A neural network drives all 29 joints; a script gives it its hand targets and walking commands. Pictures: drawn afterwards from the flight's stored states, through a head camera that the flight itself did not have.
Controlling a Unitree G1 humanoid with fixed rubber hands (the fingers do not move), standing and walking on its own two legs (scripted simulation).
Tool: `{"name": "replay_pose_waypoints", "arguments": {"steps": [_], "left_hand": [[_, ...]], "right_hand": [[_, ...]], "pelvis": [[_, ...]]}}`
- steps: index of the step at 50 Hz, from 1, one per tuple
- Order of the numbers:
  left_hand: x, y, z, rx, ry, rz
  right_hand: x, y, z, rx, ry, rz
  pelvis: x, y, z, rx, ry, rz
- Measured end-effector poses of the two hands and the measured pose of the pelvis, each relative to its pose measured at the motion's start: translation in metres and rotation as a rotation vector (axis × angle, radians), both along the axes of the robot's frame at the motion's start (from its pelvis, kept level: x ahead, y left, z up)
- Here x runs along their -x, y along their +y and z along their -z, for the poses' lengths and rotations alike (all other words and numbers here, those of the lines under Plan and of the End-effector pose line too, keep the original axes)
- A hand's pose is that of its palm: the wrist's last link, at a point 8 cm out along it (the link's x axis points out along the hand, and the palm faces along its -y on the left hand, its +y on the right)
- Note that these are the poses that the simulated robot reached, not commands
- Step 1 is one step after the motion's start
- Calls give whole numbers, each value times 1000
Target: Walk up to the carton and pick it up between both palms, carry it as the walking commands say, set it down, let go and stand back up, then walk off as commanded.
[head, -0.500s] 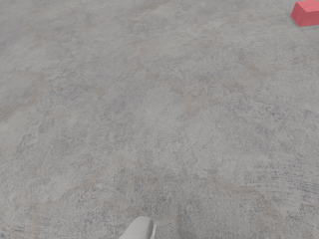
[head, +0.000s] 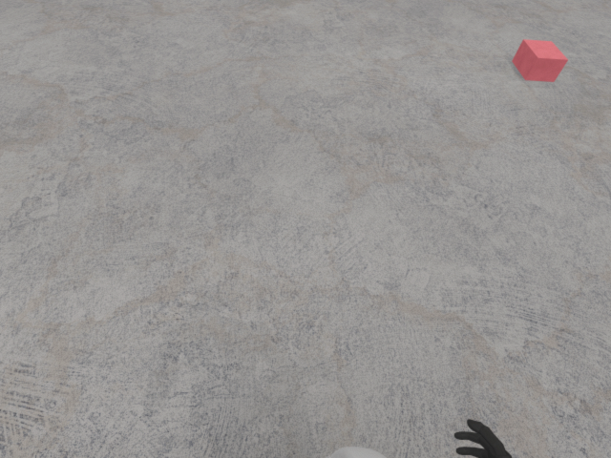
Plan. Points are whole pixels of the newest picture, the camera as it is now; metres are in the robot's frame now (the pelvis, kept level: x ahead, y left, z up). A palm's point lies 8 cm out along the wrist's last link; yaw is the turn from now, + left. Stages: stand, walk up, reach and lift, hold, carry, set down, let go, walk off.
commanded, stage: walk off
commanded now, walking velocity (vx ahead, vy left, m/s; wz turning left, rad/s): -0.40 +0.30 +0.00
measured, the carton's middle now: (538, 60) +2.52 -1.71 -0.70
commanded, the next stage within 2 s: stand in 1.02 s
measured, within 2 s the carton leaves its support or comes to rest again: neither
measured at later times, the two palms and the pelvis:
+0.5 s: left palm out of the picture -0.15 +0.46 -0.10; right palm out of the picture -0.13 -0.13 -0.14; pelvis -0.20 +0.14 +0.00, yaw +1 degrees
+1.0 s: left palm out of the picture -0.40 +0.57 -0.10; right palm out of the picture -0.33 +0.03 -0.15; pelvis -0.40 +0.28 +0.00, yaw -1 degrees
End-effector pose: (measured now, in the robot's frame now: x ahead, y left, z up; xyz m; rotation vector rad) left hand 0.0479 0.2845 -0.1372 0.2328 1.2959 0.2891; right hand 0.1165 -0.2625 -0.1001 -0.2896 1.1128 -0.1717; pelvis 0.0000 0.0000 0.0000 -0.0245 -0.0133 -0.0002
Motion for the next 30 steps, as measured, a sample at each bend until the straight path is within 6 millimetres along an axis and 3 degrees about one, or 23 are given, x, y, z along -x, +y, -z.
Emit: {"name": "replay_pose_waypoints", "arguments": {"steps": [4, 7, 11, 15, 18, 21, 25, 28, 30], "left_hand": [[42, 10, -8, -25, 17, -17], [82, 22, -18, -63, 37, -21], [132, 50, -42, -115, 86, -30], [153, 86, -57, -167, 64, -29], [161, 112, -62, -189, 22, -13], [174, 138, -59, -193, -7, 1], [197, 177, -37, -162, -38, 9], [216, 207, -9, -117, -61, 21], [234, 214, -1, -74, -37, 9]], "right_hand": [[28, 26, 22, -66, -14, -2], [74, 44, 43, -126, 46, 6], [136, 61, 49, -171, 149, 11], [188, 68, 51, -162, 208, 39], [215, 79, 50, -144, 220, 53], [228, 98, 45, -130, 194, 46], [242, 132, 36, -84, 146, 21], [267, 159, 32, -33, 138, 5], [286, 179, 21, -28, 132, 5]], "pelvis": [[33, 18, 5, -36, -2, 9], [58, 30, 7, -51, -9, 11], [89, 49, -4, -88, -10, 5], [121, 70, -7, -110, -11, -2], [145, 88, -7, -121, -10, -7], [170, 109, -5, -121, -8, -8], [204, 145, 4, -97, -2, -15], [231, 176, 16, -64, 1, -17], [247, 188, 12, -33, -2, -8]]}}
